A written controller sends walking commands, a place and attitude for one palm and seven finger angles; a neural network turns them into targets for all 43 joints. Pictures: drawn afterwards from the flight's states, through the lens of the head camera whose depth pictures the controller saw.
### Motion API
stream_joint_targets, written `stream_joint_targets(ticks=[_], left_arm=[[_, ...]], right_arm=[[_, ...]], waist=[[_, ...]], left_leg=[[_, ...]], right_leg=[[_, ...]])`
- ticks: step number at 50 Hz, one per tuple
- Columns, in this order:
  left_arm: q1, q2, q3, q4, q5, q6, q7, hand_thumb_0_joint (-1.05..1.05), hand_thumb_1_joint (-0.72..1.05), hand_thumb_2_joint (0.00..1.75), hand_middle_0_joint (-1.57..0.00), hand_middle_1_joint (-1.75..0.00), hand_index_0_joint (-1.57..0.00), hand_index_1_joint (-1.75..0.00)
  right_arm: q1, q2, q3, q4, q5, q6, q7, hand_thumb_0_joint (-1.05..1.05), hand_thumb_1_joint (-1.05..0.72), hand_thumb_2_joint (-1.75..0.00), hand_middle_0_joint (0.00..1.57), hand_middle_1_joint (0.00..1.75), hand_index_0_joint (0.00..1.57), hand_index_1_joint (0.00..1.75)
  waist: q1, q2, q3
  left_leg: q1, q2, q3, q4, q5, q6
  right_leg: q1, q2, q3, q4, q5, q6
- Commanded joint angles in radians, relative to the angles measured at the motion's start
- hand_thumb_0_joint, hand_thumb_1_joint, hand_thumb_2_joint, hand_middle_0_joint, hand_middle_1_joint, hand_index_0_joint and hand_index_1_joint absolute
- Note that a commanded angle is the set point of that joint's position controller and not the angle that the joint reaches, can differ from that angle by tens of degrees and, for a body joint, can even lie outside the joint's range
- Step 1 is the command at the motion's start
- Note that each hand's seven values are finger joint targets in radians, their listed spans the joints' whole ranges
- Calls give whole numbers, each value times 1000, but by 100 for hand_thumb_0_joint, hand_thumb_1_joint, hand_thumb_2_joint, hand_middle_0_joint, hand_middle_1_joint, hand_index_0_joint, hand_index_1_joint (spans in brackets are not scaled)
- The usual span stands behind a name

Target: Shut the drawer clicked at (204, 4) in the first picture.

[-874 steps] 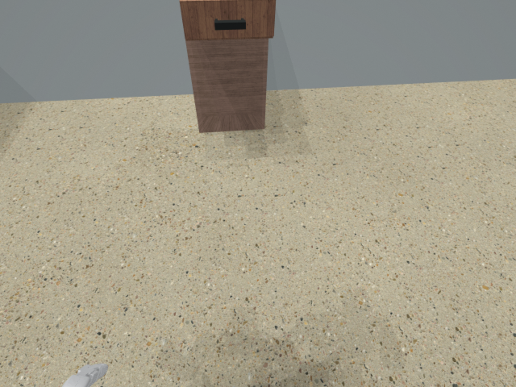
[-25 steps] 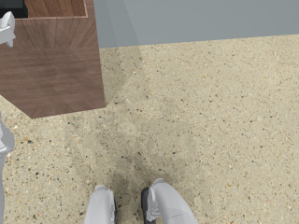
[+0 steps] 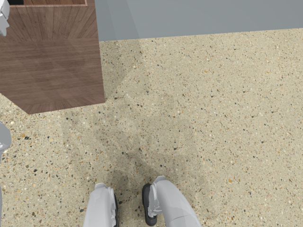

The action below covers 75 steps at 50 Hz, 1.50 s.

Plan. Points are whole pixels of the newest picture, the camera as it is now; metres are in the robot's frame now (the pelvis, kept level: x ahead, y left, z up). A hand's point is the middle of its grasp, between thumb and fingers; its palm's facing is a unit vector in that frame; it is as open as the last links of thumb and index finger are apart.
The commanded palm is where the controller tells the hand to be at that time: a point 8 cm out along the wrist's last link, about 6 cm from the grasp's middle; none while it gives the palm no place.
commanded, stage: pull the fist back off the drawer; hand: left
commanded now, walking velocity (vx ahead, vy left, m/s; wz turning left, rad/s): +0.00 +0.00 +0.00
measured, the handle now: out of the picture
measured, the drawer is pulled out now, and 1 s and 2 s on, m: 0.00 0.00 0.00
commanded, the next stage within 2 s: draw the hand back to the body in 0.26 s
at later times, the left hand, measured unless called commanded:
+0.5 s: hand out of the picture +0.55 +0.24 +0.10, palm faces +0.15 -0.99 -0.04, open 3.0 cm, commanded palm +0.50 +0.27 +0.12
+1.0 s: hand out of the picture +0.38 +0.24 +0.17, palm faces +0.25 -0.94 -0.23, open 3.3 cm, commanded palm +0.34 +0.28 +0.19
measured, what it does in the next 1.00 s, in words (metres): rises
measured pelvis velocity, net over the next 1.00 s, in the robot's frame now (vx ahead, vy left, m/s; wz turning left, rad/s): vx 0.07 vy -0.01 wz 0.04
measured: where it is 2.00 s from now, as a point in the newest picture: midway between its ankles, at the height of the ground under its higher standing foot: (131, 216)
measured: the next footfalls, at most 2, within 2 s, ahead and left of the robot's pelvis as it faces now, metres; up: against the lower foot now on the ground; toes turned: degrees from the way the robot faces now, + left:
none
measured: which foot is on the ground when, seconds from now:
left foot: down 0.00-1.00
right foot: down 0.00-1.00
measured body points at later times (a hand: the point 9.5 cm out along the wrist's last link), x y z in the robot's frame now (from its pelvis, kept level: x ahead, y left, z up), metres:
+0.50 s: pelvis +0.05 +0.00 +0.03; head +0.20 +0.03 +0.46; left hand +0.54 +0.30 +0.10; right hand +0.06 -0.26 -0.07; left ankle +0.04 +0.08 -0.64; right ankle +0.05 -0.13 -0.64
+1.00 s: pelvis +0.07 -0.01 +0.08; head +0.09 -0.01 +0.53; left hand +0.36 +0.29 +0.19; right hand +0.25 -0.24 +0.00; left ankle +0.04 +0.08 -0.64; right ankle +0.05 -0.13 -0.64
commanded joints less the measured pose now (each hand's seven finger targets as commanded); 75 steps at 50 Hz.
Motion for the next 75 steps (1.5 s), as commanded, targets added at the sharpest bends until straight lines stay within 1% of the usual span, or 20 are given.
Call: stream_joint_targets(ticks=[1,3,6,18,22,23,26,29,32,35,39,43,44,45,47,52,58,61,65,75], left_arm=[[-409,179,46,-257,-50,-60,42,0,90,90,-140,-160,-140,-160],[-388,120,18,-272,-60,-57,43,0,90,90,-140,-160,-140,-160],[-323,164,66,-295,-62,-65,54,0,90,90,-140,-160,-140,-160],[-131,115,86,-368,-80,-136,69,0,90,90,-140,-160,-140,-160],[147,128,149,-615,-132,-142,51,0,90,90,-140,-160,-140,-160],[195,90,124,-704,-148,-135,46,0,90,90,-140,-160,-140,-160],[376,-48,53,-822,-204,-86,24,0,90,90,-140,-160,-140,-160],[482,-99,39,-883,-252,-29,21,0,90,90,-140,-160,-140,-160],[550,-166,-6,-951,-268,3,35,0,90,90,-140,-160,-140,-160],[608,-229,-64,-1037,-270,14,45,0,90,90,-140,-160,-140,-160],[706,-241,-66,-1175,-285,21,50,0,90,90,-140,-160,-140,-160],[792,-249,-61,-1237,-296,57,48,0,90,90,-140,-160,-140,-160],[800,-145,-96,-1303,-146,87,158,0,90,90,-140,-160,-140,-160],[848,-221,-120,-1321,-138,115,216,0,90,90,-140,-160,-140,-160],[915,-265,-152,-1349,-128,149,270,0,90,90,-140,-160,-140,-160],[992,-275,-153,-1461,-111,186,343,0,90,90,-140,-160,-140,-160],[1116,-293,-154,-1607,-102,189,368,0,90,90,-140,-160,-140,-160],[1229,-283,-125,-1640,-104,191,367,0,90,90,-140,-160,-140,-160],[1358,-291,-100,-1770,-103,179,364,0,90,90,-140,-160,-140,-160],[1657,-294,-48,-1995,-105,147,363,0,90,90,-140,-160,-140,-160]], right_arm=[[223,-227,-96,-24,-4,4,-2,0,-90,-90,20,30,20,30],[215,-222,-101,-24,-3,9,4,0,-90,-90,20,30,20,30],[210,-222,-104,-33,0,16,4,0,-90,-90,20,30,20,30],[176,-191,-122,-58,9,62,12,0,-90,-90,20,30,20,30],[149,-179,-139,-120,25,78,22,0,-90,-90,20,30,20,30],[129,-168,-142,-135,33,77,25,0,-90,-90,20,30,20,30],[93,-147,-150,-154,58,64,25,0,-90,-90,20,30,20,30],[50,-143,-157,-151,78,45,10,0,-90,-90,20,30,20,30],[13,-134,-155,-151,87,18,-2,0,-90,-90,20,30,20,30],[-20,-127,-156,-154,88,-10,-6,0,-90,-90,20,30,20,30],[-74,-120,-153,-172,88,-44,-15,0,-90,-90,20,30,20,30],[-144,-115,-140,-188,96,-69,-29,0,-90,-90,20,30,20,30],[-206,-113,-145,-201,90,-54,-36,0,-90,-90,20,30,20,30],[-218,-96,-139,-216,88,-51,-44,0,-90,-90,20,30,20,30],[-250,-94,-131,-219,93,-53,-53,0,-90,-90,20,30,20,30],[-306,-85,-113,-218,92,-53,-68,0,-90,-90,20,30,20,30],[-341,-76,-98,-210,80,-83,-69,0,-90,-90,20,30,20,30],[-354,-77,-101,-202,72,-92,-65,0,-90,-90,20,30,20,30],[-363,-65,-103,-203,65,-104,-56,0,-90,-90,20,30,20,30],[-374,-48,-118,-208,60,-145,-50,0,-90,-90,20,30,20,30]], waist=[[-17,285,-547],[-14,267,-524],[10,222,-532],[63,162,-522],[171,223,-710],[177,235,-719],[178,152,-650],[177,77,-514],[175,117,-410],[174,91,-366],[200,77,-394],[220,58,-319],[261,83,-334],[240,46,-272],[246,42,-218],[255,4,-146],[278,50,-90],[293,-3,-48],[305,35,-63],[316,15,-1]], left_leg=[[636,27,-164,-214,184,-45],[647,27,-161,-222,181,-45],[625,22,-139,-225,208,-39],[655,11,-68,-217,450,-39],[838,13,-59,-253,723,-57],[872,14,-53,-264,770,-57],[886,19,-41,-303,811,-44],[826,16,-19,-353,720,-31],[848,11,-11,-394,696,-36],[894,12,-25,-419,713,-45],[959,7,-31,-445,741,-56],[951,0,-31,-488,664,-59],[995,-13,-22,-529,609,-43],[993,-10,-18,-562,540,-45],[985,-13,-12,-602,455,-42],[1035,-12,-7,-694,386,-38],[1117,-17,-12,-776,401,-42],[1112,-19,-3,-800,400,-38],[1145,-22,6,-812,470,-40],[1145,-29,25,-811,418,-34]], right_leg=[[84,35,72,-120,36,-15],[84,35,71,-130,36,-13],[149,37,77,-138,48,-13],[315,42,98,-153,231,-8],[488,46,101,-173,400,-15],[521,46,103,-188,438,-12],[592,48,99,-240,503,-7],[650,41,99,-281,508,3],[645,33,94,-309,483,0],[645,30,85,-325,458,-1],[716,20,86,-338,482,-3],[748,10,82,-363,452,-6],[792,-26,124,-423,396,-23],[795,-25,112,-449,371,-24],[832,-25,116,-475,334,-25],[924,-23,116,-548,312,-25],[997,-20,118,-624,314,-27],[1034,-17,119,-659,324,-26],[1086,-22,120,-669,382,-24],[1072,-19,129,-711,359,-13]])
